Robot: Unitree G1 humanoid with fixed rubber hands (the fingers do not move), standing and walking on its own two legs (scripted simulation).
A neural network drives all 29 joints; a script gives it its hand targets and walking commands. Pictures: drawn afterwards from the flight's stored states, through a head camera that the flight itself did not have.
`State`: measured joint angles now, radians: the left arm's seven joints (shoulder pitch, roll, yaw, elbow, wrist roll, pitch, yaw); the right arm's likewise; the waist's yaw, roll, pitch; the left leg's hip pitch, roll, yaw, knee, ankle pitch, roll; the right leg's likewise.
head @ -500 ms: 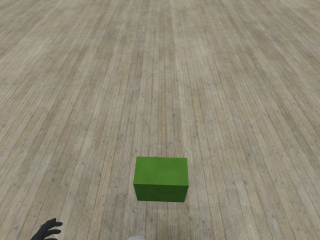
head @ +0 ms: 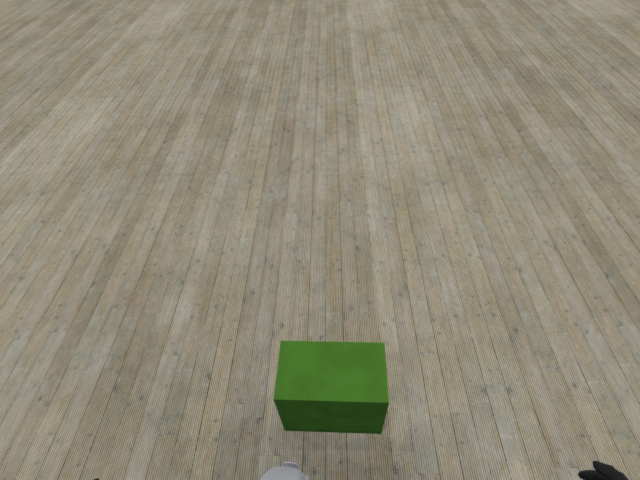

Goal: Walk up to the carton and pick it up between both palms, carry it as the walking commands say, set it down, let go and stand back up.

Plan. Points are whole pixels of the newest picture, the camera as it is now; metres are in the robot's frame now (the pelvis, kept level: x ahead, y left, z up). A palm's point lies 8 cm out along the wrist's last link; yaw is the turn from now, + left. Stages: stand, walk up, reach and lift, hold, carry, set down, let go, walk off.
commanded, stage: walk up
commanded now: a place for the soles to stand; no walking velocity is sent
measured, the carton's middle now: (332, 388) +0.48 +0.04 -0.62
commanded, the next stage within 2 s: reach and lift in 1.92 s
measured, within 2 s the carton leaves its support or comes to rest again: neither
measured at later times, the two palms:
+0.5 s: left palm out of the picture +0.07 +0.35 -0.08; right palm out of the picture +0.10 -0.30 -0.07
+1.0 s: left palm out of the picture +0.10 +0.35 -0.08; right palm out of the picture +0.14 -0.31 -0.07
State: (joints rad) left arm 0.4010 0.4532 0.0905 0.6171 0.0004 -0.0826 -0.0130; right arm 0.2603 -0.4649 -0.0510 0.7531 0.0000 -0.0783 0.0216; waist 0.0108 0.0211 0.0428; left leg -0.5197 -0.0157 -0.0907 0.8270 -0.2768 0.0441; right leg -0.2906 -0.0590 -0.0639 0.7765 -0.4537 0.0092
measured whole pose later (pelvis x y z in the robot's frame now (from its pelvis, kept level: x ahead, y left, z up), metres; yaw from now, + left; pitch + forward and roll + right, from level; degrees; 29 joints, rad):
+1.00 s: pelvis +0.02 +0.02 +0.00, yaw +1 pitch +0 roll -1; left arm 0.36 0.45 0.08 0.63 0.00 -0.07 0.00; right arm 0.23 -0.45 -0.05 0.75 0.00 -0.03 0.02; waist 0.01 -0.01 0.05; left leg -0.50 -0.03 -0.07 0.79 -0.29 0.01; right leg -0.33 -0.05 -0.04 0.80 -0.47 0.01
